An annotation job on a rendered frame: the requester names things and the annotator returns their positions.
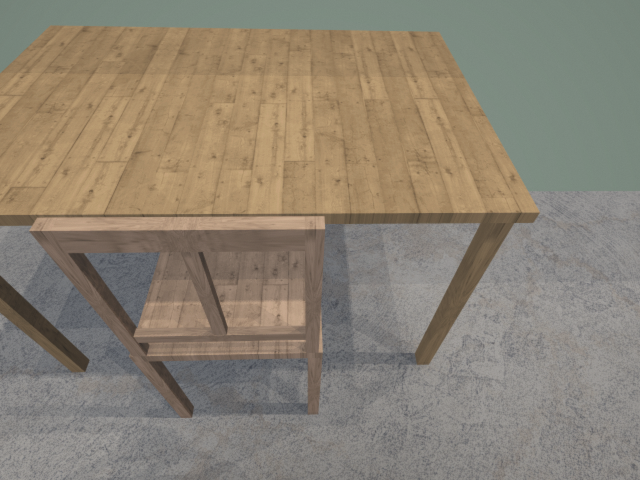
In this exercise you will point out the table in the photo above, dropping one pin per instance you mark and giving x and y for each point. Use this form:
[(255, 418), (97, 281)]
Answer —
[(362, 127)]

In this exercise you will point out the chair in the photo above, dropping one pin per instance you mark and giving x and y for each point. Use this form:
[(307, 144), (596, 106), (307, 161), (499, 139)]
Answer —
[(224, 288)]

